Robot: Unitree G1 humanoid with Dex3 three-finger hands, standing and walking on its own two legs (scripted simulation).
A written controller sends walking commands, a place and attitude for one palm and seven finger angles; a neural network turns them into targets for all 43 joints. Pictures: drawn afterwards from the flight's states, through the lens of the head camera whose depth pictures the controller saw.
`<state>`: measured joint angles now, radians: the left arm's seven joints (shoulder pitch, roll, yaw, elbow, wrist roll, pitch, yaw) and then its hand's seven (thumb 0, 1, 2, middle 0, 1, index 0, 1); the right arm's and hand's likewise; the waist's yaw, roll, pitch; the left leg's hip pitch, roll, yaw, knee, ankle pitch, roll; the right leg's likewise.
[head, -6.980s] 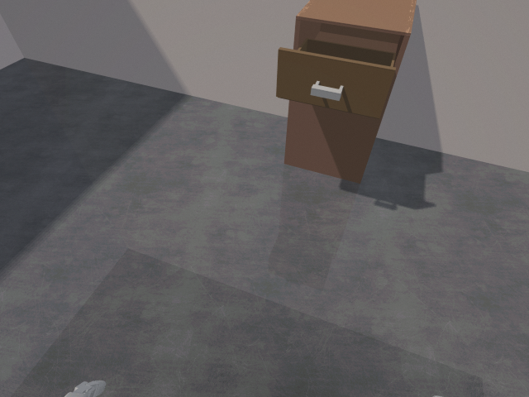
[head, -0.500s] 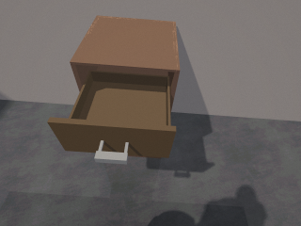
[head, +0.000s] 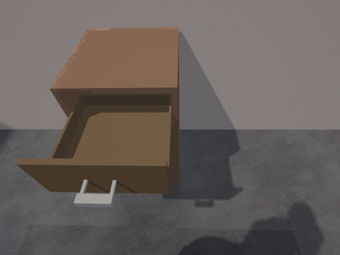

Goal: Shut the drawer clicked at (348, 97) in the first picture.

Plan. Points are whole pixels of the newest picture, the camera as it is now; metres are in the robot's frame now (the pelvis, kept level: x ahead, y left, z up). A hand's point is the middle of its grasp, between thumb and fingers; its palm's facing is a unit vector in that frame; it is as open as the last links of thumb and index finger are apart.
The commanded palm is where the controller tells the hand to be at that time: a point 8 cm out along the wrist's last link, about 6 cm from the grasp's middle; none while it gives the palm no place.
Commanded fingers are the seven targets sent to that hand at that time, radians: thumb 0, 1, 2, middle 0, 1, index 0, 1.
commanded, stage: come to a stop and stand still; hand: left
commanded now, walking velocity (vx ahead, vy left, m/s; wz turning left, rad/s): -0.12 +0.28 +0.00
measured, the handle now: (97, 191) +0.29 +0.23 -0.08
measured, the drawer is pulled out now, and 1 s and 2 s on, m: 0.29 0.29 0.29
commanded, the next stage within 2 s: look again from close up in 1.06 s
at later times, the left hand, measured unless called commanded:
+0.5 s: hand out of the picture -0.06 +0.21 -0.16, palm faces +0.06 -0.97 -0.25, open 7.4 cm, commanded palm none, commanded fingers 0.00 0.90 0.90 -0.20 -0.30 -0.20 -0.30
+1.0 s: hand out of the picture -0.12 +0.15 -0.17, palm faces +0.00 -0.99 -0.12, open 7.4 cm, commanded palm none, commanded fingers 0.00 0.90 0.90 -0.20 -0.30 -0.20 -0.30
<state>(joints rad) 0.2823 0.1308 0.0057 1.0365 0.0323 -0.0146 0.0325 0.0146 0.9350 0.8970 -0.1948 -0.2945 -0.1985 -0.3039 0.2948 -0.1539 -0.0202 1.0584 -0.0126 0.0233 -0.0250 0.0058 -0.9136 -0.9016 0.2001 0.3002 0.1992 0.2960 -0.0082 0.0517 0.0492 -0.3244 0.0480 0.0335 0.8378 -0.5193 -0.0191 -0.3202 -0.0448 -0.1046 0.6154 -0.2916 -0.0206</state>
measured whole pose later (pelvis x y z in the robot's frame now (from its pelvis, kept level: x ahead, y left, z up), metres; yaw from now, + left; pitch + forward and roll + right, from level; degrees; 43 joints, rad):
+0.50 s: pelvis -0.07 +0.03 +0.00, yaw -1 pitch +0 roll +2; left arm 0.29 0.16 0.03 0.99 0.03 0.06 0.05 0.01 0.91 0.90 -0.19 -0.29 -0.20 -0.30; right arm 0.20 -0.17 -0.03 0.99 -0.03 0.04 -0.02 0.01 -0.94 -0.90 0.20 0.30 0.20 0.30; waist 0.04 -0.01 0.03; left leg -0.31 -0.04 0.18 0.46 -0.16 0.09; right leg -0.26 -0.06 -0.05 0.84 -0.48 -0.01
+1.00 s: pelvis -0.10 +0.01 +0.01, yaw -1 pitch -3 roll +0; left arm 0.36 0.09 -0.03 1.08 0.01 0.00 0.04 0.01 0.91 0.90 -0.20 -0.29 -0.20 -0.30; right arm 0.34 -0.11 -0.01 1.13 -0.01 0.04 -0.02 0.00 -0.92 -0.90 0.20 0.30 0.20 0.30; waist -0.01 -0.01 0.05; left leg -0.29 0.03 0.14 0.43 -0.11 0.04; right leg -0.06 0.03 -0.08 0.45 -0.34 -0.05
